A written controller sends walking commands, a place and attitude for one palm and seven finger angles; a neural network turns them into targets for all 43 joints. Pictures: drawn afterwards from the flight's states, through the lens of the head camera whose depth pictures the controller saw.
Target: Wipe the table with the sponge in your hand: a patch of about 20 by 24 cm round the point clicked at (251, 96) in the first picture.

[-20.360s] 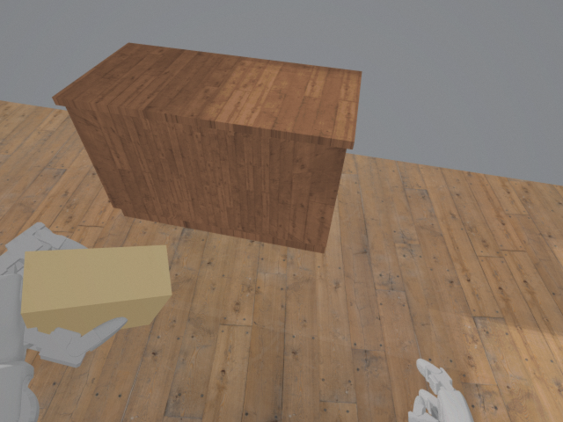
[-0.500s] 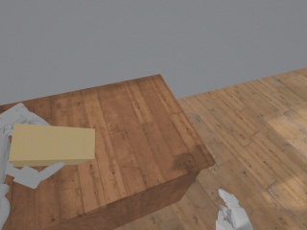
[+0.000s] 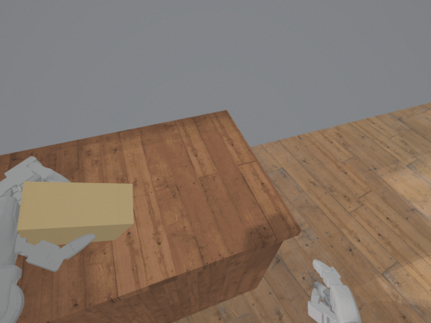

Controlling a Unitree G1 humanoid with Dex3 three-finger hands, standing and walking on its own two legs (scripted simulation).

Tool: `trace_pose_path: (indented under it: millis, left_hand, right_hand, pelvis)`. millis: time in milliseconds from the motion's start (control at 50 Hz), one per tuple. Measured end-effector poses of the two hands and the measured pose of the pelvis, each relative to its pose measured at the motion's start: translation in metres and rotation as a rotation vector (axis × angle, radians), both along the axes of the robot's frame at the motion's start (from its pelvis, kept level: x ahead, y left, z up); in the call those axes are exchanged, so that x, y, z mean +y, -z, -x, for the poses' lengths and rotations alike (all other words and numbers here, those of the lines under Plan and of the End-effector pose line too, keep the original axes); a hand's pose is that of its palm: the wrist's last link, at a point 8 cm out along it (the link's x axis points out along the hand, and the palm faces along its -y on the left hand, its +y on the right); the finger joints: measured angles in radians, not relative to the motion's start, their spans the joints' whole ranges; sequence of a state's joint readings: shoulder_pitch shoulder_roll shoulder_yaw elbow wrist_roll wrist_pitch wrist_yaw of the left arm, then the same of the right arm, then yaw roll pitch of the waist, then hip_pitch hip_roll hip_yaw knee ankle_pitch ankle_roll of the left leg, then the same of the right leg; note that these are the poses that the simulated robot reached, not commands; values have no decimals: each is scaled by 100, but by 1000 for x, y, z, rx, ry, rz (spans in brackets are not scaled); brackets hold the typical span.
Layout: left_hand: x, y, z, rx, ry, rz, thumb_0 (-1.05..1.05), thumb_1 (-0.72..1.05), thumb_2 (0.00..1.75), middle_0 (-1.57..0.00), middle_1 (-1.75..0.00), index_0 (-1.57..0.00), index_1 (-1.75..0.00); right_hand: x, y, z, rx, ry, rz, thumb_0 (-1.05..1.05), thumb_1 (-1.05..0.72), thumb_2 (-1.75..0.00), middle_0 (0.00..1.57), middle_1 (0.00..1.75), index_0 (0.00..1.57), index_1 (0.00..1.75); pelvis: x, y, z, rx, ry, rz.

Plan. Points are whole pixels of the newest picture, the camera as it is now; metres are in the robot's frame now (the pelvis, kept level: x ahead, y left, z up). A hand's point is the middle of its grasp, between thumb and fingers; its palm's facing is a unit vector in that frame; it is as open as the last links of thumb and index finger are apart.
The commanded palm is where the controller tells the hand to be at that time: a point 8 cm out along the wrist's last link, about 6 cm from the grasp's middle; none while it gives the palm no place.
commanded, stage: look again from close up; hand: left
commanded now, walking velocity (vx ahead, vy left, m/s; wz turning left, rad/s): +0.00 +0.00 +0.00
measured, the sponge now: (93, 215) +0.23 +0.21 +0.13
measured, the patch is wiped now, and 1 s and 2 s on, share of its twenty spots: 0.00 0.00 0.00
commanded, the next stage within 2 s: come to a stop and stand still in 0.02 s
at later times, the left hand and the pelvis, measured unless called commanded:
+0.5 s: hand (37, 184) +0.24 +0.28 +0.18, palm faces +0.43 -0.79 -0.44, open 9.8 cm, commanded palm +0.16 +0.27 +0.17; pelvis +0.00 -0.01 +0.00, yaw +0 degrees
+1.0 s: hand (39, 190) +0.25 +0.29 +0.16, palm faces +0.36 -0.85 -0.39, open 9.8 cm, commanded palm +0.18 +0.31 +0.17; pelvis +0.03 +0.03 +0.00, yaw +0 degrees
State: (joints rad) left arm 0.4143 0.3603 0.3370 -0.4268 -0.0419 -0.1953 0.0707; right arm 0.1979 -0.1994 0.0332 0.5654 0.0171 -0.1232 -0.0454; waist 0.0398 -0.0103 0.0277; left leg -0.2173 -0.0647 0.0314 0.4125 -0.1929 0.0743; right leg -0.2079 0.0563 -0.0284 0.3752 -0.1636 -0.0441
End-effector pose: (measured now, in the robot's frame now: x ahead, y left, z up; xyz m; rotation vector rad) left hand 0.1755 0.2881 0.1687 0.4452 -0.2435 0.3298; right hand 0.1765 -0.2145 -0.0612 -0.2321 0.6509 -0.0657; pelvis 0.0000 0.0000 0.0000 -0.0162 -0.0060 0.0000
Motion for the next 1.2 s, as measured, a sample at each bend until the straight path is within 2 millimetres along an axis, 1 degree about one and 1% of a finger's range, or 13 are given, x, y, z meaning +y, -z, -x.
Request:
trace_pose_path:
  millis: [260, 400, 440, 480, 520, 580, 660, 740, 860, 920, 1000, 1100, 1200]
  left_hand:
    - [-11, 2, -1, 27, 18, -12, -1, -47, 103, -76, -135, -77, -135]
    - [-9, 6, -4, 44, 15, -6, -1, -47, 103, -76, -135, -77, -135]
    - [3, -10, -13, -6, 25, -133, -1, -47, 103, -76, -135, -77, -135]
    - [21, -20, -23, -75, -15, -140, -1, -47, 103, -76, -135, -77, -135]
    - [29, -25, -28, -111, -47, -107, -1, -47, 103, -76, -135, -77, -135]
    - [19, -20, -27, -105, -6, -70, -1, -47, 103, -76, -135, -77, -135]
    - [4, 2, -23, -25, 91, -35, -1, -47, 103, -76, -135, -77, -135]
    - [14, 13, -24, 11, 93, -36, -1, -47, 103, -76, -135, -77, -135]
    - [38, 1, -29, -62, 27, -55, -1, -47, 103, -76, -135, -77, -135]
    - [39, -5, -30, -93, 29, -51, -1, -47, 103, -76, -135, -77, -135]
    - [39, -3, -32, -83, 43, -43, -1, -47, 103, -76, -135, -77, -135]
    - [40, 2, -33, -44, 42, -40, -1, -47, 103, -76, -135, -77, -135]
    - [39, -1, -28, -37, 37, -47, -1, -47, 103, -76, -135, -77, -135]
  right_hand:
    - [-24, 5, 24, 45, 51, 16, 1, -90, -90, 20, 30, 20, 30]
    - [-26, 8, 27, 67, 67, 26, 1, -90, -90, 20, 30, 20, 30]
    - [-23, 9, 27, 73, 21, 46, 1, -90, -90, 20, 30, 20, 30]
    - [-19, 11, 26, 82, 0, 29, 1, -90, -90, 20, 30, 20, 30]
    - [-16, 12, 25, 66, 4, 2, 1, -90, -90, 20, 30, 20, 30]
    - [-11, 11, 23, 36, 29, -27, 1, -90, -90, 20, 30, 20, 30]
    - [-3, 10, 21, 46, 41, -15, 1, -90, -90, 20, 30, 20, 30]
    - [7, 9, 14, 74, 19, 17, 1, -90, -90, 20, 30, 20, 30]
    - [25, 6, -9, 63, -36, 29, 1, -90, -90, 20, 30, 20, 30]
    - [33, 3, -21, 37, -51, 21, 1, -90, -90, 20, 30, 20, 30]
    - [42, -1, -32, 11, -57, 8, 1, -90, -90, 20, 30, 20, 30]
    - [47, -2, -35, 7, -57, 2, 1, -90, -90, 20, 30, 20, 30]
    - [44, 1, -26, 30, -50, 3, 1, -90, -90, 20, 30, 20, 30]
  pelvis:
    - [-9, 0, 2, 14, 5, 5]
    - [-7, 0, -1, 15, 6, 5]
    - [-9, 1, 2, 21, -6, 8]
    - [-9, 2, 5, 22, -6, 5]
    - [-6, 3, 4, 20, 7, 5]
    - [2, 3, -1, 22, 27, 7]
    - [11, 3, -8, 26, 27, 7]
    - [15, 3, -13, 28, 7, 6]
    - [24, 4, -20, 29, -7, 11]
    - [28, 4, -23, 29, -5, 10]
    - [33, 5, -25, 28, -1, 9]
    - [34, 4, -24, 25, -1, 9]
    - [33, 4, -21, 22, -7, 13]
